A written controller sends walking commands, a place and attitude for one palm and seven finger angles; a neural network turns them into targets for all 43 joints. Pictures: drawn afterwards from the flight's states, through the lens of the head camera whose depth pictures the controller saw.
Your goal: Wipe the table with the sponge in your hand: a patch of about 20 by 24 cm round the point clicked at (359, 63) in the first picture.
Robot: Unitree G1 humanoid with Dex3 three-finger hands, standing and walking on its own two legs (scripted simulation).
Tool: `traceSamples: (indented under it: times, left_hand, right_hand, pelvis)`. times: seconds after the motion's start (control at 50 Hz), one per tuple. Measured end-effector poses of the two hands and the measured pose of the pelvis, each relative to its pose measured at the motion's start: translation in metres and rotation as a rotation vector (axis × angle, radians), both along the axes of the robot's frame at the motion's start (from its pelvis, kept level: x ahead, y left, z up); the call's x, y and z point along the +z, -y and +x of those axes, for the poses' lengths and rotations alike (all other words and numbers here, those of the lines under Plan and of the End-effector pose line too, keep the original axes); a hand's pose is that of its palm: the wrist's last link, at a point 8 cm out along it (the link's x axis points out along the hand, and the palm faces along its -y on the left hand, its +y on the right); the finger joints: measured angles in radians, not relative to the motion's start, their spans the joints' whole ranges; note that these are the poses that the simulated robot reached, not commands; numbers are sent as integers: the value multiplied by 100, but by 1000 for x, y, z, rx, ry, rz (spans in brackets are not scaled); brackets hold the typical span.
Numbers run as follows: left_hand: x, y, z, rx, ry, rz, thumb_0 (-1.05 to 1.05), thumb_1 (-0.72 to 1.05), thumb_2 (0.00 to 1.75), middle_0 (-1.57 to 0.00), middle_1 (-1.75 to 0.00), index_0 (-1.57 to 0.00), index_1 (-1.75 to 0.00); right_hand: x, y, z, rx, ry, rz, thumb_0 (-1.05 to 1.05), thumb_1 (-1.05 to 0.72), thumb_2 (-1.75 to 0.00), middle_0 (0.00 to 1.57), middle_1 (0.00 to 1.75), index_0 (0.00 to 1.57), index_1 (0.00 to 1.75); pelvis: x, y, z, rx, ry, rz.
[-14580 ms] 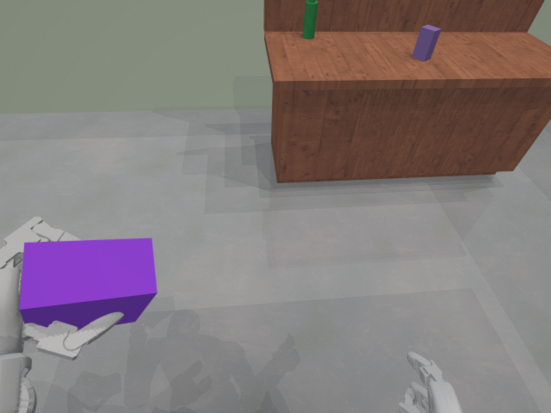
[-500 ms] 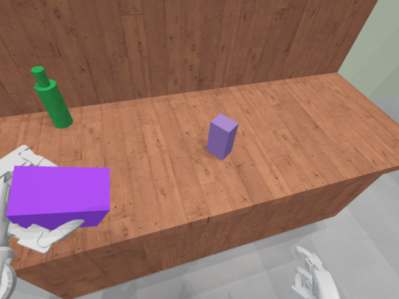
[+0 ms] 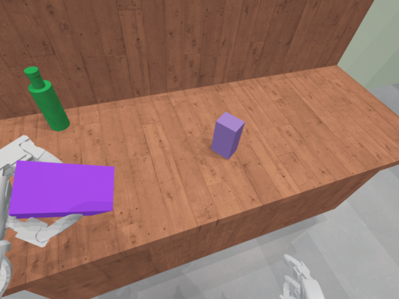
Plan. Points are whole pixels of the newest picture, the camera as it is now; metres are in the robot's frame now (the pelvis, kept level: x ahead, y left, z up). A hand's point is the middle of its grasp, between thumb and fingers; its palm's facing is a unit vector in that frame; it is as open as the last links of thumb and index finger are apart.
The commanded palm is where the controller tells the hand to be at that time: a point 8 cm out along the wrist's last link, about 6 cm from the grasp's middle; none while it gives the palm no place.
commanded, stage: come to a stop and stand still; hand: left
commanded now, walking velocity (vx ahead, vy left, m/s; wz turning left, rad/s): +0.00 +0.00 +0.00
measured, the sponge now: (75, 193) +0.23 +0.22 +0.14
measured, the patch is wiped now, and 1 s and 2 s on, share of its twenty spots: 0.00 0.00 0.00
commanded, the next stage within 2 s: look again from close up in 0.92 s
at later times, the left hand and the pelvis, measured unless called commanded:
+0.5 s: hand (55, 178) +0.24 +0.23 +0.17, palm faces +0.38 -0.84 -0.39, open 10.0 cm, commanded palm +0.18 +0.27 +0.18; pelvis +0.02 -0.02 +0.01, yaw +1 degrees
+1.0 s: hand (69, 187) +0.23 +0.22 +0.16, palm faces +0.35 -0.85 -0.40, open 10.0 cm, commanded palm +0.18 +0.25 +0.18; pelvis +0.02 -0.03 +0.01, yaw +1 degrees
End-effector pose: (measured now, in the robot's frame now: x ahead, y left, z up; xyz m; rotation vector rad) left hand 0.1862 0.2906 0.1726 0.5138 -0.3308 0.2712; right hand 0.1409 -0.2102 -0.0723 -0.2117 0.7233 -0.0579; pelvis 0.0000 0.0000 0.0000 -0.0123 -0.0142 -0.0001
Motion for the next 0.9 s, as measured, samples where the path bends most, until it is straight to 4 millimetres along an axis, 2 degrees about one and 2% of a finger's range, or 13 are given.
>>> traceSamples:
  times: [0.08, 0.16, 0.28, 0.38, 0.5, 0.68, 0.9]
  left_hand:
    - [10, -10, 5, 29, 53, 12, -1, -50, 103, -75, -134, -76, -134]
    - [17, -10, 10, 34, 87, 7, -1, -50, 103, -75, -134, -76, -134]
    - [11, -3, 16, 28, 49, -23, -1, -50, 103, -75, -134, -76, -134]
    - [9, 5, 17, 30, 27, -36, -1, -50, 103, -75, -134, -76, -134]
    - [12, 15, 11, 41, 27, -42, -1, -50, 103, -75, -134, -76, -134]
    - [6, 26, 8, 66, -20, -69, -1, -50, 103, -75, -134, -76, -134]
    - [3, 35, 8, 51, -53, -71, -1, -50, 103, -75, -134, -76, -134]
  right_hand:
    - [0, -10, 15, 39, -14, 0, 1, -91, -90, 20, 30, 21, 30]
    - [4, -12, 36, 60, 6, -3, 1, -91, -90, 21, 30, 21, 30]
    - [16, -6, 63, 59, 58, -14, 1, -91, -90, 21, 30, 21, 30]
    - [23, 4, 74, 54, 83, -28, 1, -91, -90, 20, 30, 21, 30]
    - [24, 18, 73, 41, 77, -40, 1, -91, -90, 20, 30, 21, 30]
    - [16, 37, 56, 8, 36, -43, 1, -91, -90, 20, 30, 21, 30]
    - [14, 49, 45, -21, 20, -51, 1, -91, -90, 20, 30, 21, 30]
  pelvis:
    - [1, -2, 9, 12, -8, -7]
    - [1, -3, 16, 13, -17, -12]
    - [2, 0, 23, 11, -20, -14]
    - [3, 7, 24, 15, -21, -18]
    - [5, 17, 25, 17, -23, -19]
    - [7, 28, 23, 17, -20, -17]
    - [8, 33, 20, 13, -21, -17]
